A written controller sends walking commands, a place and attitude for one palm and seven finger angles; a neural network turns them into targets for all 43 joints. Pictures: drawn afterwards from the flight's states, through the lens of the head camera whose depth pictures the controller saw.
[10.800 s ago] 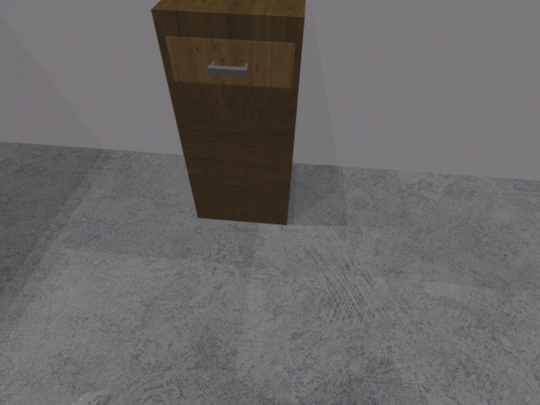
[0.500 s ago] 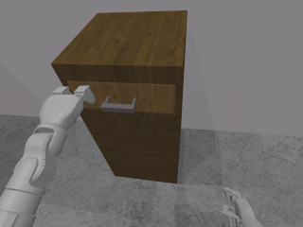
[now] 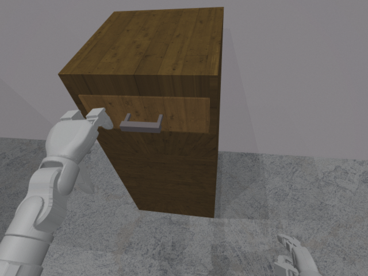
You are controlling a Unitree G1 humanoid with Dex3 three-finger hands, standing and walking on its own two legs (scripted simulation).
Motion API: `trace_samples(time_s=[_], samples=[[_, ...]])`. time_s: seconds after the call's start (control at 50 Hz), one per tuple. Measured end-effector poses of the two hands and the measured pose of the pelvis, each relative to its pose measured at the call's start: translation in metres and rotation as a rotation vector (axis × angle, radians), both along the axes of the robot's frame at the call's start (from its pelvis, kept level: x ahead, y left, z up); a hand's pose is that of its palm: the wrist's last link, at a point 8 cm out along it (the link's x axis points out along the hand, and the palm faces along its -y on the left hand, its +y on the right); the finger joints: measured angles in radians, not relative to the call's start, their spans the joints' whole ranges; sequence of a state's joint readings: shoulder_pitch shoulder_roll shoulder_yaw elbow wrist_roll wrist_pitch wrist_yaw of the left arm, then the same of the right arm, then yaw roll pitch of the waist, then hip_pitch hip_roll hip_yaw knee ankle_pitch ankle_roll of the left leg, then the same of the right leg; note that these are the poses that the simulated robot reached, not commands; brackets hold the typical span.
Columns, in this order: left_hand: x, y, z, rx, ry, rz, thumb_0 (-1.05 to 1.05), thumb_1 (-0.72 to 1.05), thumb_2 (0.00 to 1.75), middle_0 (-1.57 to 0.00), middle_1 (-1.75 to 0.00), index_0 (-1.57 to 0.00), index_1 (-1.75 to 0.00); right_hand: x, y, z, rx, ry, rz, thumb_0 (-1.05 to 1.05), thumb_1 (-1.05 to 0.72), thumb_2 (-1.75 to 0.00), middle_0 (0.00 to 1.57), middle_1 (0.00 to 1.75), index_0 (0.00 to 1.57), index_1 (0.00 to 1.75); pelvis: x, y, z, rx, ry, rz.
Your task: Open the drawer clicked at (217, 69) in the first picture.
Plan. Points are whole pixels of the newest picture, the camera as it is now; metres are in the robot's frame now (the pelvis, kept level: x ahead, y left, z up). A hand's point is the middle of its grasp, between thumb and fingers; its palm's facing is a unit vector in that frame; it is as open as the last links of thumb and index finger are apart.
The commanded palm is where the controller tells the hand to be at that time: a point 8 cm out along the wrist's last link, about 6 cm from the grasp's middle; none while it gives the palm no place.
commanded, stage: move the hooked fingers above the handle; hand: left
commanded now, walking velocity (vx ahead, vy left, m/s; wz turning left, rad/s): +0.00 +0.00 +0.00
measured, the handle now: (142, 121) +0.52 +0.21 +0.01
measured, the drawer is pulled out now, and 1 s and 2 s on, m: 0.00 0.00 0.00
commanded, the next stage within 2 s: none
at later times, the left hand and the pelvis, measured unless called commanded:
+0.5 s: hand (116, 141) +0.37 +0.22 +0.09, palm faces -0.03 -0.05 -1.00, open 13.8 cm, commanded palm +0.35 +0.22 +0.16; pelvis +0.00 +0.00 +0.00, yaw +0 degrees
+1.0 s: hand (128, 138) +0.40 +0.20 +0.07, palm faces -0.06 -0.06 -1.00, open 13.8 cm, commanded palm +0.39 +0.21 +0.14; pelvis +0.02 +0.00 -0.01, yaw +0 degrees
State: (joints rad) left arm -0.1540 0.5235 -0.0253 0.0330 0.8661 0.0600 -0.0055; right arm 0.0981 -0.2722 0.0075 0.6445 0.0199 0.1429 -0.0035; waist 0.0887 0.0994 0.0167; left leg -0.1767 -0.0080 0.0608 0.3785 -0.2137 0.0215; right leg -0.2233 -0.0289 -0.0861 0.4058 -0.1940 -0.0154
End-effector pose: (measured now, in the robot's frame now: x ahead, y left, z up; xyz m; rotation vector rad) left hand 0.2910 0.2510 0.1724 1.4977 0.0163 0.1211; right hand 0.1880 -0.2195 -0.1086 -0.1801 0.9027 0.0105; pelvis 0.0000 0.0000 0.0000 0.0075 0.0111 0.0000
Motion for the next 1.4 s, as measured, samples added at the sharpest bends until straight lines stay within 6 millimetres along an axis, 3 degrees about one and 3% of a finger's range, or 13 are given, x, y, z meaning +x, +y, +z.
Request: trace_samples(time_s=[0.18, 0.32, 0.42, 0.58, 0.66, 0.76, 0.86, 0.98, 1.08, 1.18, 1.3, 1.4], samples=[[0.009, -0.022, -0.018, 0.004, 0.066, -0.123, 0.00, -0.49, 0.30, -0.32, -1.20, -0.32, -1.20, 0.001, 0.003, 0.006, -0.020, -0.031, 0.002, 0.01, -0.90, -0.90, 0.20, 0.30, 0.20, 0.30, -0.003, -0.001, 0.000, 0.000, -0.001, 0.004], [0.030, -0.017, -0.010, 0.015, -0.002, -0.096, 0.00, -0.49, 0.30, -0.32, -1.20, -0.32, -1.20, -0.014, -0.003, -0.002, -0.027, 0.019, -0.025, 0.00, -0.90, -0.90, 0.20, 0.30, 0.20, 0.30, -0.003, -0.001, -0.001, 0.000, 0.019, 0.002], [0.047, -0.017, -0.017, 0.025, 0.046, -0.057, 0.00, -0.49, 0.30, -0.32, -1.20, -0.32, -1.20, -0.028, -0.010, -0.009, -0.031, 0.067, -0.055, 0.01, -0.90, -0.90, 0.20, 0.30, 0.20, 0.30, -0.001, 0.000, -0.001, 0.001, 0.035, -0.001], [0.070, -0.049, -0.032, 0.015, 0.084, -0.178, 0.00, -0.49, 0.30, -0.32, -1.20, -0.32, -1.20, -0.043, -0.019, -0.015, -0.051, 0.112, -0.104, 0.01, -0.90, -0.90, 0.20, 0.30, 0.20, 0.30, 0.007, 0.002, -0.002, 0.002, 0.055, -0.009], [0.081, -0.049, -0.027, 0.003, 0.031, -0.179, 0.00, -0.49, 0.30, -0.32, -1.20, -0.32, -1.20, -0.046, -0.022, -0.016, -0.047, 0.124, -0.128, 0.01, -0.90, -0.90, 0.20, 0.30, 0.20, 0.30, 0.012, 0.001, -0.003, 0.004, 0.067, -0.023], [0.089, -0.027, -0.026, 0.020, 0.014, -0.062, 0.00, -0.48, 0.30, -0.32, -1.20, -0.32, -1.20, -0.044, -0.025, -0.018, -0.037, 0.139, -0.135, 0.01, -0.90, -0.90, 0.20, 0.30, 0.20, 0.30, 0.017, -0.001, -0.003, 0.005, 0.082, -0.030], [0.088, -0.014, -0.038, 0.030, 0.097, -0.001, 0.00, -0.48, 0.30, -0.31, -1.20, -0.32, -1.20, -0.035, -0.028, -0.017, -0.047, 0.138, -0.125, 0.01, -0.90, -0.90, 0.20, 0.30, 0.20, 0.30, 0.021, -0.002, -0.004, 0.002, 0.089, -0.017], [0.089, -0.040, -0.049, 0.014, 0.130, -0.135, 0.00, -0.49, 0.30, -0.32, -1.20, -0.32, -1.20, -0.020, -0.029, -0.015, -0.080, 0.114, -0.106, 0.00, -0.90, -0.90, 0.20, 0.30, 0.20, 0.30, 0.024, -0.001, -0.005, -0.001, 0.092, 0.006], [0.104, -0.059, -0.041, 0.017, 0.048, -0.209, 0.00, -0.49, 0.30, -0.32, -1.20, -0.33, -1.20, -0.017, -0.026, -0.015, -0.070, 0.100, -0.114, 0.00, -0.90, -0.90, 0.20, 0.30, 0.20, 0.30, 0.024, -0.001, -0.007, 0.001, 0.107, 0.001], [0.126, -0.047, -0.036, 0.037, 0.017, -0.099, 0.00, -0.49, 0.30, -0.32, -1.20, -0.32, -1.20, -0.028, -0.023, -0.021, -0.043, 0.131, -0.130, 0.00, -0.90, -0.90, 0.20, 0.30, 0.20, 0.30, 0.024, -0.003, -0.008, 0.005, 0.126, -0.013], [0.136, -0.028, -0.049, 0.067, 0.135, 0.009, 0.00, -0.48, 0.30, -0.31, -1.20, -0.32, -1.20, -0.052, -0.028, -0.028, -0.041, 0.201, -0.160, 0.00, -0.90, -0.90, 0.20, 0.30, 0.20, 0.30, 0.026, -0.005, -0.008, 0.004, 0.140, -0.014], [0.134, -0.046, -0.059, 0.042, 0.187, -0.115, 0.00, -0.48, 0.30, -0.32, -1.20, -0.32, -1.20, -0.071, -0.039, -0.030, -0.083, 0.250, -0.180, 0.00, -0.90, -0.90, 0.20, 0.30, 0.20, 0.30, 0.027, -0.004, -0.009, 0.001, 0.141, -0.003]])
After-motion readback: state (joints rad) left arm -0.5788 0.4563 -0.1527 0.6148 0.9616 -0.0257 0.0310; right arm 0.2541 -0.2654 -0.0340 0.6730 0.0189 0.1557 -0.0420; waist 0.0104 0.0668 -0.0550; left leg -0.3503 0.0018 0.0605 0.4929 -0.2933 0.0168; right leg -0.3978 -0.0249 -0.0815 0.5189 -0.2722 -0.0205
